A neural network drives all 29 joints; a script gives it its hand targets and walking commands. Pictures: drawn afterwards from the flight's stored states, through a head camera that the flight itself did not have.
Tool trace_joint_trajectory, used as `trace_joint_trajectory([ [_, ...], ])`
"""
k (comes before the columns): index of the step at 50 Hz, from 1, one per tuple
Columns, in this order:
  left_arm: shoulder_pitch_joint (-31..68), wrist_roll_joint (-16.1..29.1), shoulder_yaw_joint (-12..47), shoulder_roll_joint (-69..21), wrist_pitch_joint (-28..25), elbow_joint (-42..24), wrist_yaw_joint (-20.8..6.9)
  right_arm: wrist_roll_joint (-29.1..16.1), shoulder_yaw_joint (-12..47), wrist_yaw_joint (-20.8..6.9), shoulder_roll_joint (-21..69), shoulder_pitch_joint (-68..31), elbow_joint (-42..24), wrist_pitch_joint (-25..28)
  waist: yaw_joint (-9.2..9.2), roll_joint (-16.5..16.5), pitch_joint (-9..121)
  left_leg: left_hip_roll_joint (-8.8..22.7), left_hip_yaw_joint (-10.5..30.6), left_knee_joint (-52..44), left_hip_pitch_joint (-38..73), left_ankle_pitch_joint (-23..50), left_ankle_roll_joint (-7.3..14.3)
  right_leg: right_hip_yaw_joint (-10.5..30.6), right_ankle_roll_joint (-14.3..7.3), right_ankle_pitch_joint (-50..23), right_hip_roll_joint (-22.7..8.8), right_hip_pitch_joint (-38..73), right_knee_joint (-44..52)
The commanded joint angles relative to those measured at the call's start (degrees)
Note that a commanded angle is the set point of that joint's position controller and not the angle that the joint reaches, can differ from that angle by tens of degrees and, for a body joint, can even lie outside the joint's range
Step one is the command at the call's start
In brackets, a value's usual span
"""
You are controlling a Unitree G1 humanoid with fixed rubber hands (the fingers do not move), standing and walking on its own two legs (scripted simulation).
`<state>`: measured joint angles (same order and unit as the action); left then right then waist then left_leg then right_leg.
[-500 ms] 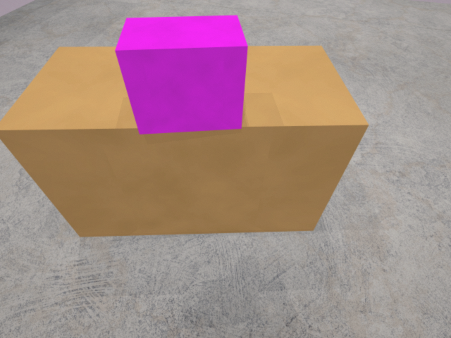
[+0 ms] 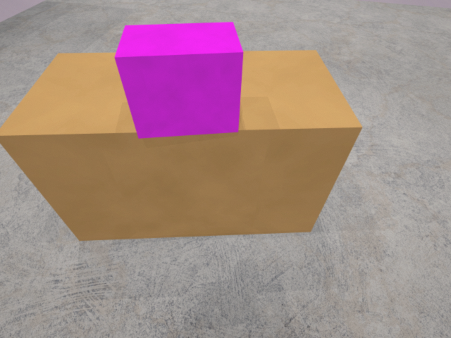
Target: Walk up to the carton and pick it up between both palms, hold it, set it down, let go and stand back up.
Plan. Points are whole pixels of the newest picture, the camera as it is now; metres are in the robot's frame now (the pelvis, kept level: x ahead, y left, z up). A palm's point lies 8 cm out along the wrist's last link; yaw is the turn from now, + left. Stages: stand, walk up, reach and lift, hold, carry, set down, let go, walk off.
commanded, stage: stand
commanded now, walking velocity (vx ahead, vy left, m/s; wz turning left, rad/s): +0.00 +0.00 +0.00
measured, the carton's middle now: (184, 81) +0.79 +0.15 +0.04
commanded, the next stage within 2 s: walk up in 1.08 s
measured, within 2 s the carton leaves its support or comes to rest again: neither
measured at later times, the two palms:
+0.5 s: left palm out of the picture -0.04 +0.19 -0.15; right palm out of the picture -0.03 -0.20 -0.15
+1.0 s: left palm out of the picture -0.04 +0.18 -0.15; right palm out of the picture -0.03 -0.20 -0.15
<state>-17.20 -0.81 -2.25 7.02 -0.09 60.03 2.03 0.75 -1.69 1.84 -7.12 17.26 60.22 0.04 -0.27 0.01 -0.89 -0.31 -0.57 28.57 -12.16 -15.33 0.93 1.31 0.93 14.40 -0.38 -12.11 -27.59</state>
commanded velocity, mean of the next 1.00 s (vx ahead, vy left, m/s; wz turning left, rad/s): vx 0.00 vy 0.00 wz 0.00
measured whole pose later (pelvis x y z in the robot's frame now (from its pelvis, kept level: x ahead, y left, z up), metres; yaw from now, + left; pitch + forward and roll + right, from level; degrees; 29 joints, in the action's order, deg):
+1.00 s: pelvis -0.01 -0.01 +0.00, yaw +1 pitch -1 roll +0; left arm -18.0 -0.9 -0.6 4.6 -0.2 66.3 2.5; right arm 0.8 -0.7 2.4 -5.0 17.8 66.2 0.2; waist -0.2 -0.2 -1.7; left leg 0.0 0.2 26.4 -11.7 -13.4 0.2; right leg 0.5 0.4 12.9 -0.1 -11.6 -25.8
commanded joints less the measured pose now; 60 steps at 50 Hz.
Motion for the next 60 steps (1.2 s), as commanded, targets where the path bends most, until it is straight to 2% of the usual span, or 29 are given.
trace_joint_trajectory([
  [1, -2.3, 0.0, -0.3, 3.6, -0.9, -0.2, 0.4, -0.1, -1.2, 0.4, -5.7, 3.4, -0.1, 0.8, -0.2, 0.5, -2.9, 3.7, 5.1, -6.8, -1.6, 4.4, 1.4, 4.4, -3.0, -4.7, -3.0, -0.9, 5.6],
  [2, -3.2, 0.1, -0.4, 3.7, -0.9, 0.4, 0.5, 0.2, -0.9, 0.5, -4.8, 2.6, 0.4, 0.7, 0.05, -1.5, -2.9, 3.7, 4.9, -6.8, -1.1, 4.0, 1.6, 4.4, -2.8, -4.1, -3.0, -1.3, 6.1],
  [3, -3.2, 0.0, -0.5, 4.4, -1.0, 0.7, 0.3, 0.1, -0.7, 0.7, -3.9, 2.9, 0.7, 0.6, 0.23, -0.1, -1.5, 3.7, 4.7, -6.4, -1.1, 3.7, 1.7, 4.1, -3.1, -4.1, -3.1, -0.6, 6.0],
  [4, -2.4, 0.1, -0.3, 4.0, -0.8, 1.2, 0.5, 0.0, -0.5, 0.6, -3.6, 3.6, 1.0, 0.8, -0.63, 0.7, -2.6, 4.0, 5.0, -6.9, -1.2, 3.4, 1.5, 4.2, -3.1, -4.3, -3.0, -1.4, 5.7],
  [6, -3.4, 0.0, 0.0, 3.7, -0.7, 2.0, 0.5, 0.0, -0.4, 0.6, -3.3, 2.8, 1.7, 0.6, 0.4, 0.1, -2.9, 4.1, 5.5, -7.8, -2.6, 2.1, 1.8, 3.5, -2.8, -4.0, -3.0, -0.7, 6.0],
  [8, -3.9, -0.2, 0.0, 4.1, -0.5, 2.9, 0.6, 0.1, -0.2, 0.3, -3.4, 3.0, 2.0, 0.8, -0.26, -0.1, -2.7, 4.0, 5.4, -8.0, -0.6, 2.6, 1.7, 3.7, -2.7, -3.0, -2.8, -1.4, 6.0],
  [10, -5.0, -0.1, 0.1, 3.1, -0.6, 3.7, 0.7, 0.0, -0.4, 0.5, -4.0, 2.4, 2.6, 0.7, 0.35, -1.1, -2.8, 3.8, 5.2, -7.9, -1.9, 2.6, 1.4, 3.5, -2.6, -3.2, -2.7, -0.6, 6.3],
  [11, -4.3, 0.0, 0.4, 2.5, -0.4, 4.0, 0.6, 0.0, -0.3, 0.4, -3.6, 3.0, 2.5, 0.8, 0.07, 1.2, -4.6, 3.8, 4.8, -7.6, -2.2, 3.0, 1.2, 3.8, -2.6, -2.3, -3.1, -1.7, 6.5],
  [13, -4.8, 0.3, 0.6, 2.6, -0.5, 4.3, 0.8, -0.1, -0.1, 0.7, -3.7, 2.8, 2.9, 0.6, 0.46, -0.6, -4.5, 3.9, 5.3, -8.1, -2.0, 3.1, 1.4, 4.0, -2.6, -2.9, -3.1, -2.1, 6.7],
  [14, -5.0, -0.1, 0.4, 2.8, -0.3, 4.4, 0.8, 0.2, -0.1, 0.7, -2.7, 4.3, 3.8, 0.6, -0.1, -2.4, -6.8, 4.2, 5.3, -9.3, -2.8, 1.0, 1.3, 2.8, -2.2, -3.2, -3.1, -2.8, 6.0],
  [15, -5.2, -0.2, 0.5, 2.5, -0.2, 4.6, 0.7, 0.3, 0.1, 0.7, -2.3, 4.6, 4.0, 0.6, 0.05, -2.6, -6.6, 4.4, 5.9, -9.9, -3.4, 0.3, 1.3, 2.6, -2.0, -4.0, -2.9, -2.0, 5.6],
  [20, -5.6, -0.1, 0.8, 1.9, -0.4, 5.2, 0.6, 0.0, -0.2, 0.8, -3.1, 4.2, 4.1, 0.6, 0.16, -0.6, -4.6, 4.4, 5.8, -9.7, -2.1, 0.6, 1.5, 2.5, -1.8, -4.0, -2.9, -1.2, 5.8],
  [28, -5.7, -0.1, 1.0, 1.7, -0.5, 5.7, 0.7, 0.1, -0.1, 0.7, -2.6, 4.6, 4.6, 0.5, -0.04, 0.4, -4.3, 4.1, 5.2, -8.8, -1.4, 1.8, 1.4, 2.8, -1.9, -3.3, -3.2, -1.6, 6.3],
  [51, -5.9, 0.0, 1.0, 1.8, -0.5, 5.8, 0.6, 0.0, 0.4, 0.8, -2.0, 5.6, 5.5, 0.6, 0.14, -0.1, -4.8, 4.1, 4.9, -8.4, -1.6, 2.9, 0.9, 3.2, -2.4, -2.9, -3.4, -1.7, 7.0],
  [53, -6.2, 0.0, 1.2, 0.5, -0.5, 6.2, 0.8, 0.2, 0.4, 0.8, -2.1, 4.5, 4.9, 0.4, 0.17, 1.3, -4.5, 4.0, 4.6, -7.5, -1.0, 2.8, 0.8, 4.1, -2.8, -0.9, -3.1, -2.7, 7.9],
  [54, -5.8, 0.1, 1.0, 1.4, -0.6, 5.5, 0.8, 0.0, 0.4, 0.9, -2.2, 4.7, 4.9, 0.3, 0.43, 0.2, -4.5, 3.9, 4.9, -7.6, -1.2, 3.1, 0.5, 3.9, -2.8, -0.9, -3.0, -3.1, 8.0],
  [56, -5.0, 0.0, 0.8, 3.3, -0.6, 5.3, 0.8, 0.0, 0.4, 0.9, -2.7, 6.1, 5.4, 0.3, -0.04, 1.3, -4.1, 4.0, 5.0, -7.8, -0.9, 2.9, 0.5, 4.3, -3.0, -0.1, -3.3, -2.9, 8.5],
  [57, -4.3, -0.1, 0.7, 2.8, -0.7, 5.3, 0.7, 0.0, 0.6, 0.8, -2.3, 5.9, 5.6, 0.4, -0.19, 0.3, -3.2, 3.9, 4.9, -7.7, -1.3, 3.2, 0.7, 4.4, -2.9, -1.3, -3.3, -1.3, 8.1],
  [59, -4.3, 0.1, 0.9, 1.4, -0.7, 5.3, 0.6, 0.0, 0.7, 0.5, -1.7, 4.6, 5.3, 0.5, 0.09, 0.9, -3.4, 4.1, 4.7, -7.5, -1.1, 4.1, 0.5, 4.1, -3.0, -1.9, -3.1, -1.5, 7.9],
  [60, -6.1, -0.1, 0.8, 2.3, -0.8, 5.7, 0.7, 0.0, 0.5, 0.6, -2.8, 4.4, 5.2, 0.6, 0.47, -0.9, -3.0, 4.5, 4.8, -7.6, -0.1, 4.9, 0.6, 4.6, -3.1, -3.3, -3.4, -1.5, 7.9],
])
